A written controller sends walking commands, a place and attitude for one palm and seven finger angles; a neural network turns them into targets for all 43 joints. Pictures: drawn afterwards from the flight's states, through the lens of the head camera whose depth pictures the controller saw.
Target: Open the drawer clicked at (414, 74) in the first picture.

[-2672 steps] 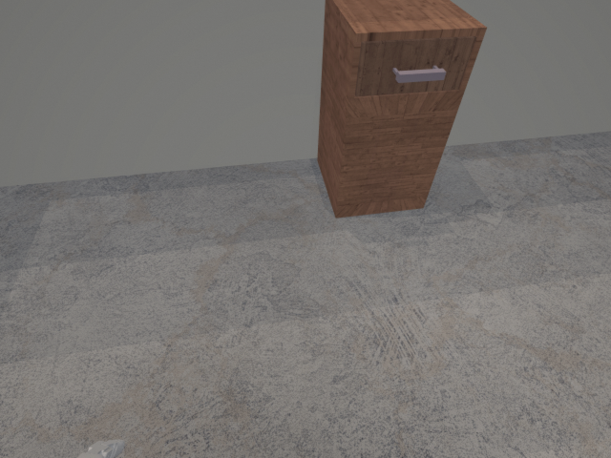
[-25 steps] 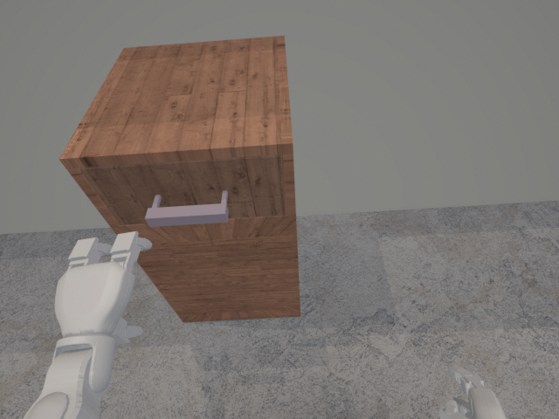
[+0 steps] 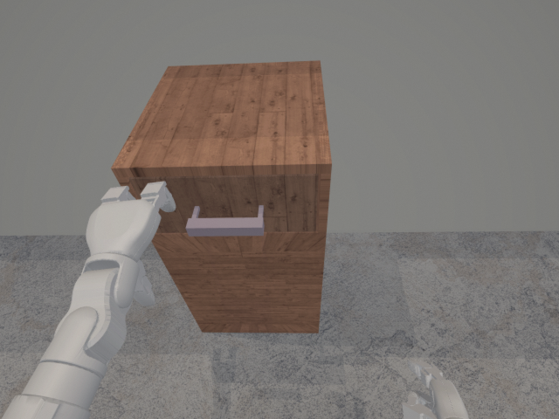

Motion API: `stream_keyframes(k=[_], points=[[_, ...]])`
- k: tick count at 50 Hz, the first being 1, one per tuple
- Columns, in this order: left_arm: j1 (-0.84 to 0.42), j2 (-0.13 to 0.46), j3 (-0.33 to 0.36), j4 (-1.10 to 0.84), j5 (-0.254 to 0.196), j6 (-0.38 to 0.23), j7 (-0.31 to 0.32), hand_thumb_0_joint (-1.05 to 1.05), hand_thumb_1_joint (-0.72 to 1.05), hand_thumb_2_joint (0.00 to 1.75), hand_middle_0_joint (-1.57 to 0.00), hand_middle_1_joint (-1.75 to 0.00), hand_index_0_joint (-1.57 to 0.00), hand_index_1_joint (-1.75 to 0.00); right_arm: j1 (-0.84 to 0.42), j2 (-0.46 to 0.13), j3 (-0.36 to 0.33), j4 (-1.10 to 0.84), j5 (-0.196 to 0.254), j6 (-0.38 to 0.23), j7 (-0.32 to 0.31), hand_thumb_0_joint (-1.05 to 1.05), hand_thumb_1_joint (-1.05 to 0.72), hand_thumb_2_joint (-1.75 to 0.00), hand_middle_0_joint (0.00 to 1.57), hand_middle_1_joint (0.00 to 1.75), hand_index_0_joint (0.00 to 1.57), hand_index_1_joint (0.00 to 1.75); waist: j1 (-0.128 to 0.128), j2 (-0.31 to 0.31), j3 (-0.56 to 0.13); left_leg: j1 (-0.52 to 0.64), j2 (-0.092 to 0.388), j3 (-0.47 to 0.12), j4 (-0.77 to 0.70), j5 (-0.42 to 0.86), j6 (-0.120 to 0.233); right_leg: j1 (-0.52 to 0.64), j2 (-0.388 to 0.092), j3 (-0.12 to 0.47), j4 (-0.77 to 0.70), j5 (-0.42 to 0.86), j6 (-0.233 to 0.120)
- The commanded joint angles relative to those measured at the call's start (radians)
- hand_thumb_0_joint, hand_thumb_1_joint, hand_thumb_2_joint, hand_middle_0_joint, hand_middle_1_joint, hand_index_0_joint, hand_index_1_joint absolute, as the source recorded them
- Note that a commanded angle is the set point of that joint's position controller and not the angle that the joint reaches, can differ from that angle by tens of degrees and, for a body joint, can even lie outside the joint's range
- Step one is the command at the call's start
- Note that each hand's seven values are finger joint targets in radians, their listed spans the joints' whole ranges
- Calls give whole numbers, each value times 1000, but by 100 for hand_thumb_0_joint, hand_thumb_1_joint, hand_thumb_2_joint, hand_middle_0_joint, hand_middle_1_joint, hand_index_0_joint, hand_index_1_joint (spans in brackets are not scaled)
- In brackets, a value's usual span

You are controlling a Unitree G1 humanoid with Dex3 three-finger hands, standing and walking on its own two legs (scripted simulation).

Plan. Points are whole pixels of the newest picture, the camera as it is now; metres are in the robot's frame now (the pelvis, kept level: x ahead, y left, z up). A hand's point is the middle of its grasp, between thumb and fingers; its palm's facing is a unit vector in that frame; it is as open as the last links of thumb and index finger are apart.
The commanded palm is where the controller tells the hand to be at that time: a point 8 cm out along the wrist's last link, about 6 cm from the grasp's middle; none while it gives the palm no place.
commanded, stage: raise the hand with hooked fingers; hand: left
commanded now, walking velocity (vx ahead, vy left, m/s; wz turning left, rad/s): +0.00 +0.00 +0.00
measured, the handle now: (227, 218) +0.51 +0.20 -0.07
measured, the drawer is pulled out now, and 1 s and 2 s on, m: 0.00 0.00 0.00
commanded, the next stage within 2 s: move the hooked fingers above the handle in 0.30 s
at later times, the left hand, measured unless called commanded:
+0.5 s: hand (168, 261) +0.30 +0.21 +0.07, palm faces +0.03 -0.07 -1.00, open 13.8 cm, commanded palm +0.29 +0.22 +0.12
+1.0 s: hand (198, 246) +0.36 +0.19 +0.04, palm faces -0.01 -0.05 -1.00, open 13.8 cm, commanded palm +0.34 +0.20 +0.10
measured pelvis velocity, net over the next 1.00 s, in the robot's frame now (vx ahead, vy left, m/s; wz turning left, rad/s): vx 0.00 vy -0.04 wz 0.00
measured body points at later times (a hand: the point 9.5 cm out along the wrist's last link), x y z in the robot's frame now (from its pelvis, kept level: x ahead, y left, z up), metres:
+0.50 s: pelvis -0.01 -0.03 +0.00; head +0.01 -0.07 +0.45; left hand +0.30 +0.21 +0.12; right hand +0.18 -0.25 -0.11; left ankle -0.02 +0.08 -0.73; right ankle -0.01 -0.14 -0.73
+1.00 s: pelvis +0.00 -0.04 -0.01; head +0.04 -0.07 +0.44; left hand +0.35 +0.19 +0.09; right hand +0.14 -0.30 -0.14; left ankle -0.02 +0.08 -0.73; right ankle -0.01 -0.14 -0.73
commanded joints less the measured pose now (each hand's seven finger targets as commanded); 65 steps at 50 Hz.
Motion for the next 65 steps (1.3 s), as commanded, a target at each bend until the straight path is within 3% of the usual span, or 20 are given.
stream_keyframes(k=[1,4,9,13,15,20,21,25,28,32,37,40,43,48,53,54,58,59,64,65], points=[[-181,147,74,-180,-9,-40,-19,0,-50,30,-30,-120,-30,-120,-86,-141,-57,-155,-1,-38,4,0,-90,-90,20,30,20,30,-14,-64,-208,101,68,-24,-77,463,-57,78,45,-56,-37,228,-63],[-202,184,111,-254,-2,-91,-5,0,-50,30,-30,-120,-30,-120,-84,-140,-60,-159,-8,-47,8,0,-90,-90,20,30,20,30,-3,-34,-237,109,67,-31,-75,466,-59,90,45,-50,-38,224,-66],[-229,232,181,-322,14,-157,90,0,-50,30,-30,-120,-30,-120,-80,-132,-69,-145,-13,-68,6,0,-90,-90,20,30,20,30,13,31,-280,124,58,-43,-68,465,-67,81,49,-47,-26,212,-72],[-194,209,184,-246,5,-126,138,0,-50,30,-30,-120,-30,-120,-78,-134,-77,-126,-2,-70,6,0,-90,-90,20,30,20,30,7,-18,-250,80,47,-16,-78,382,-60,81,55,-47,-34,201,-71],[-199,177,143,-215,0,-95,138,0,-50,30,-30,-120,-30,-120,-86,-135,-77,-122,6,-67,4,0,-90,-90,20,30,20,30,-4,-36,-227,62,41,0,-81,333,-49,73,50,-43,-42,191,-67],[-202,140,71,-197,-8,-39,89,0,-50,30,-30,-120,-30,-120,-110,-139,-71,-131,11,-62,-5,0,-90,-90,20,30,20,30,-19,-63,-216,54,33,16,-86,286,-33,94,42,-33,-58,188,-60],[-221,137,61,-168,-9,-34,77,0,-50,30,-30,-120,-30,-120,-108,-141,-68,-129,11,-60,-10,0,-90,-90,20,30,20,30,-25,-101,-205,44,30,23,-84,258,-26,89,40,-31,-64,175,-55],[-325,210,109,-73,9,-66,57,0,-50,30,-30,-120,-30,-120,-100,-143,-57,-117,8,-62,-34,0,-90,-90,20,30,20,30,-30,-134,-168,-7,18,37,-74,189,-15,79,34,-14,-73,139,-47],[-364,285,181,-52,21,-118,72,0,-50,30,-30,-120,-30,-120,-90,-140,-61,-115,3,-67,-45,0,-90,-90,20,30,20,30,-11,-89,-229,-22,8,41,-55,196,-15,114,29,9,-61,163,-46],[-370,269,192,-15,17,-169,104,0,-50,30,-30,-120,-30,-120,-79,-126,-71,-110,5,-76,-50,0,-90,-90,20,30,20,30,-10,-48,-268,-40,3,49,-26,239,-15,115,26,15,-29,244,-47],[-375,227,151,84,14,-157,117,0,-50,30,-30,-120,-30,-120,-49,-139,-84,-102,12,-79,-44,0,-90,-90,20,30,20,30,-33,-84,-254,-81,4,59,0,228,-14,74,26,14,-16,261,-42],[-413,193,106,74,16,-155,112,0,-50,30,-30,-120,-30,-120,-34,-144,-91,-107,13,-77,-41,0,-90,-90,20,30,20,30,-44,-89,-294,-74,4,60,16,244,-10,70,26,11,0,285,-40],[-477,200,106,76,19,-170,116,0,-50,30,-30,-120,-30,-120,-11,-149,-100,-99,8,-77,-42,0,-90,-90,20,30,20,30,-59,-114,-323,-72,6,52,34,260,-8,56,28,8,16,307,-38],[-542,230,142,108,46,-201,171,0,-50,30,-30,-120,-30,-120,23,-148,-109,-82,4,-73,-40,0,-90,-90,20,30,20,30,-58,-82,-348,-78,8,42,53,276,-9,16,35,-2,44,288,-48],[-535,255,190,233,65,-157,230,0,-50,30,-30,-120,-30,-120,46,-147,-113,-69,9,-65,-33,0,-90,-90,20,30,20,30,-42,-72,-373,-114,11,48,60,305,-16,22,43,-13,70,310,-55],[-533,243,176,279,67,-138,232,0,-50,30,-30,-120,-30,-120,48,-147,-109,-70,12,-62,-31,0,-90,-90,20,30,20,30,-46,-83,-345,-132,13,49,56,287,-18,8,44,-17,70,293,-54],[-559,206,128,327,66,-95,217,0,-50,30,-30,-120,-30,-120,62,-158,-112,-78,13,-56,-27,0,-90,-90,20,30,20,30,-59,-89,-377,-125,20,53,56,311,-17,15,47,-20,72,310,-56],[-592,180,93,331,67,-92,208,0,-50,30,-30,-120,-30,-120,70,-159,-112,-76,16,-54,-28,0,-90,-90,20,30,20,30,-74,-91,-377,-114,23,53,62,319,-15,-3,47,-23,74,318,-55],[-660,128,43,289,56,-140,179,0,-50,30,-30,-120,-30,-120,106,-161,-123,-77,8,-55,-27,0,-90,-90,20,30,20,30,-96,-79,-420,-58,33,35,84,364,-11,-43,49,-27,83,318,-55],[-663,137,53,316,63,-151,182,0,-50,30,-30,-120,-30,-120,109,-161,-124,-69,8,-55,-28,0,-90,-90,20,30,20,30,-102,-75,-383,-57,38,29,86,359,-13,-79,52,-32,82,296,-58]])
